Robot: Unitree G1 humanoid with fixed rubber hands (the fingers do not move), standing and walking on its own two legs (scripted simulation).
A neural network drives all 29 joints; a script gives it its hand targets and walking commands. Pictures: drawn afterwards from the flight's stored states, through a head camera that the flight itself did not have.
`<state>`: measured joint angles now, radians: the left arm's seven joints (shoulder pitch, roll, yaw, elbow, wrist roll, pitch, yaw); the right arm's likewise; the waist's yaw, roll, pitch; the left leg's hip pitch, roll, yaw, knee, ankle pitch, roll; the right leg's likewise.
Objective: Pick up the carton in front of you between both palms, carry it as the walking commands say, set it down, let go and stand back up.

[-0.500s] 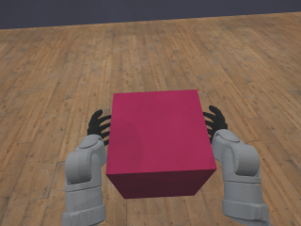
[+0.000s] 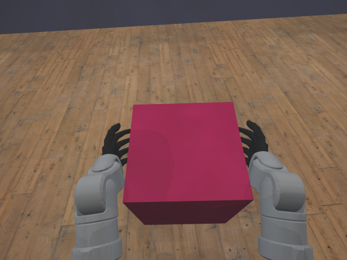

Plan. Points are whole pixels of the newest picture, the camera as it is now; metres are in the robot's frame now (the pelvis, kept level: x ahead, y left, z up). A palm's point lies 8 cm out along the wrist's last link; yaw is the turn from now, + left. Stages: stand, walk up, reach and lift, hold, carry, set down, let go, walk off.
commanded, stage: carry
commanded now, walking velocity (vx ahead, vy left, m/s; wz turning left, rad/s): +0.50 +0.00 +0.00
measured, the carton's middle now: (184, 170) +0.33 +0.00 +0.05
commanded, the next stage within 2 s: none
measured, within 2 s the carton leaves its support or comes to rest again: neither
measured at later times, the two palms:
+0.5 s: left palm (138, 92) +0.56 +0.13 +0.11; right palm (241, 90) +0.56 -0.17 +0.10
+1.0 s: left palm (145, 43) +0.86 +0.13 +0.11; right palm (223, 41) +0.86 -0.17 +0.11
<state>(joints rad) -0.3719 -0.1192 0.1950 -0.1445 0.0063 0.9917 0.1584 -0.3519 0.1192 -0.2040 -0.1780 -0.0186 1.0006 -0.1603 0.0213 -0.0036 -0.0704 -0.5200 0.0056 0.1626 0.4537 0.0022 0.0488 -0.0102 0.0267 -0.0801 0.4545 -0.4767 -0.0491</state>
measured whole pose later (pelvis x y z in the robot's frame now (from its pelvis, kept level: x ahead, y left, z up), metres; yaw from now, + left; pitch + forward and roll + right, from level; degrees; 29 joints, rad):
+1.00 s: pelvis +0.63 -0.02 +0.01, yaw +1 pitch +3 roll +0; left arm 0.03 -0.13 0.03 -0.54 0.04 1.21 0.13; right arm 0.04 0.13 -0.04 -0.56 -0.04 1.22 -0.13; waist 0.01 0.00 -0.15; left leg -0.54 0.09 0.18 0.49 0.00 -0.01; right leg 0.11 -0.04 -0.20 0.24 -0.38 0.02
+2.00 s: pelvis +0.85 -0.02 +0.01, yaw +1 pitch +3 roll +0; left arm 0.01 -0.13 0.05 -0.51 0.05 1.22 0.13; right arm 0.01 0.13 -0.04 -0.51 -0.05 1.22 -0.13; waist 0.00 0.00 -0.14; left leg -0.23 0.09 0.18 0.52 -0.33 -0.02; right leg -0.26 -0.07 -0.17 0.53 -0.31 0.00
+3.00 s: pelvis +0.80 -0.02 +0.02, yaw +1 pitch +2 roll +0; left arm -0.21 -0.14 0.17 0.15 0.22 0.69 0.02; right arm -0.21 0.14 -0.17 0.15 -0.22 0.69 -0.02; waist 0.00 0.00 -0.07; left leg -0.28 0.07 0.19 0.50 -0.25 0.01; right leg -0.31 -0.08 -0.17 0.50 -0.22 -0.01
